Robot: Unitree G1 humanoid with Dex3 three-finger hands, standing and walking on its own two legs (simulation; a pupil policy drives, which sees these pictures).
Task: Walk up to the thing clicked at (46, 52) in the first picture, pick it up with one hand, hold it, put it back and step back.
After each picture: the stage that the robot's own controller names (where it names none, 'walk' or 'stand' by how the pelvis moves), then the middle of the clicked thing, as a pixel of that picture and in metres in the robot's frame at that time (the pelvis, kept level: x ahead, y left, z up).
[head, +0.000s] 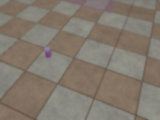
stand; (47, 52) +1.24 +0.36 -0.72
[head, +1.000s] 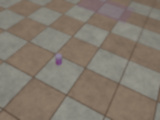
walk; (58, 59) +1.13 +0.17 -0.70
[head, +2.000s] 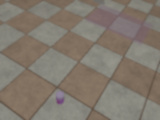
walk; (60, 97) +0.67 +0.13 -0.71
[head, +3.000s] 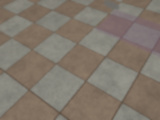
walk; out of the picture +0.42 +0.22 -0.70
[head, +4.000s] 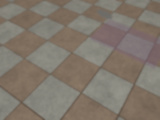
stand; out of the picture +0.34 +0.17 -0.72
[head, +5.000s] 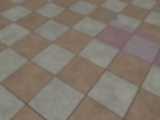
stand; out of the picture +0.33 +0.16 -0.72
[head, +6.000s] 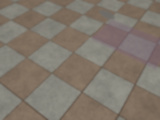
stand; out of the picture +0.36 +0.17 -0.73
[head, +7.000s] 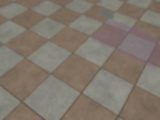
stand; out of the picture +0.34 +0.18 -0.73
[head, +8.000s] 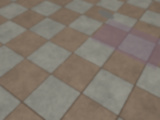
stand; out of the picture +0.34 +0.18 -0.73
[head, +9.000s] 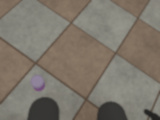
go down; (38, 83) +0.40 +0.20 -0.45
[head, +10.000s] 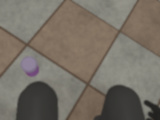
go down; (30, 67) +0.42 +0.23 -0.31
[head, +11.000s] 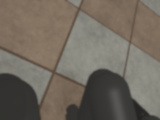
close in; out of the picture +0.39 +0.27 -0.22
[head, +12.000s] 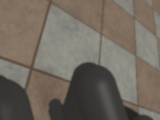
close; out of the picture +0.40 +0.28 -0.22
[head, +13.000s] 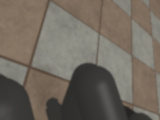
lift; out of the picture +0.39 +0.28 -0.22
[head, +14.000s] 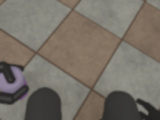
lift; (14, 85) +0.31 +0.23 -0.05
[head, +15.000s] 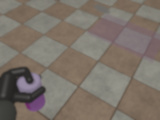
hold; (32, 92) +0.32 +0.17 +0.03
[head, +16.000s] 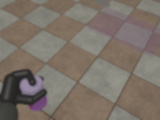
hold; (34, 93) +0.32 +0.17 +0.00
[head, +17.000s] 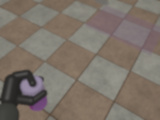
crouch; (35, 93) +0.33 +0.17 -0.01
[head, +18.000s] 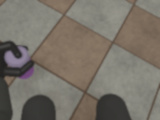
crouch; (21, 63) +0.41 +0.20 -0.09
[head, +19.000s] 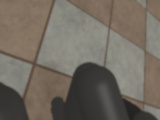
lower; out of the picture +0.41 +0.30 -0.22
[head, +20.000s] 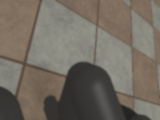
lower; out of the picture +0.42 +0.30 -0.22
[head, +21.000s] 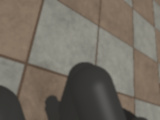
lower; out of the picture +0.42 +0.30 -0.22
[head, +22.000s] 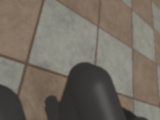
lower; out of the picture +0.42 +0.30 -0.23
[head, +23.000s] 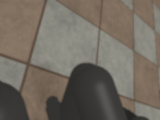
loosen; out of the picture +0.41 +0.29 -0.23
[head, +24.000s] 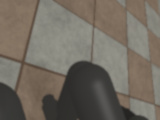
withdraw; out of the picture +0.41 +0.28 -0.23
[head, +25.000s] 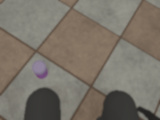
walk; (40, 70) +0.45 +0.21 -0.38
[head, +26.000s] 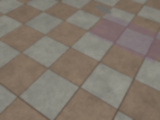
stand; out of the picture +0.37 +0.16 -0.66
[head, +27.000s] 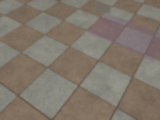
stand; out of the picture +0.39 +0.18 -0.66
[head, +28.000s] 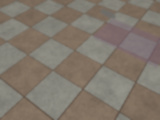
stand; out of the picture +0.39 +0.16 -0.71
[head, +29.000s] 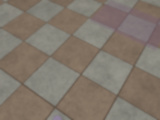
walk; out of the picture +0.41 +0.17 -0.71
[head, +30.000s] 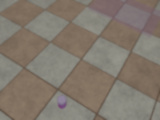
walk; (62, 102) +0.52 +0.12 -0.70
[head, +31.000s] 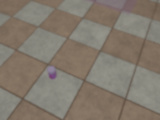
walk; (52, 72) +0.78 +0.26 -0.68
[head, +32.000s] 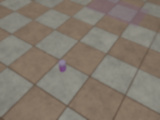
stand; (62, 66) +1.02 +0.18 -0.70
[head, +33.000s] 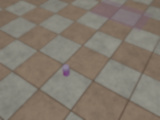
stand; (66, 70) +1.01 +0.17 -0.73
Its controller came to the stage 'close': yes
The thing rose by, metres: 0.72
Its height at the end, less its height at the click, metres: +0.00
